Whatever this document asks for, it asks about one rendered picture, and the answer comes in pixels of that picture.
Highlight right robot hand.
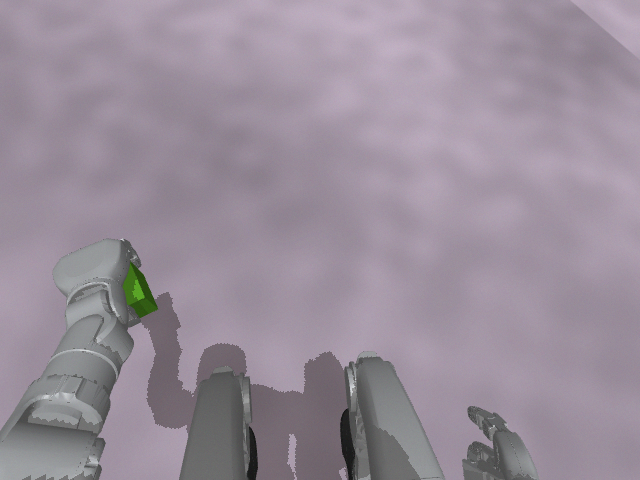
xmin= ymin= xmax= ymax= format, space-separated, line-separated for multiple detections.
xmin=462 ymin=406 xmax=539 ymax=480

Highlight left robot arm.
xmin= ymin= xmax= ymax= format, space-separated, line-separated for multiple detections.
xmin=0 ymin=278 xmax=134 ymax=480

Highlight right robot foot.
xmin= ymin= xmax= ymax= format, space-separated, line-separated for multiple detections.
xmin=340 ymin=408 xmax=356 ymax=480

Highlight left robot hand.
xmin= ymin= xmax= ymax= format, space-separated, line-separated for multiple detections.
xmin=53 ymin=238 xmax=141 ymax=328

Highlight cube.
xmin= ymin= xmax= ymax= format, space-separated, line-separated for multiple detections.
xmin=123 ymin=261 xmax=158 ymax=318

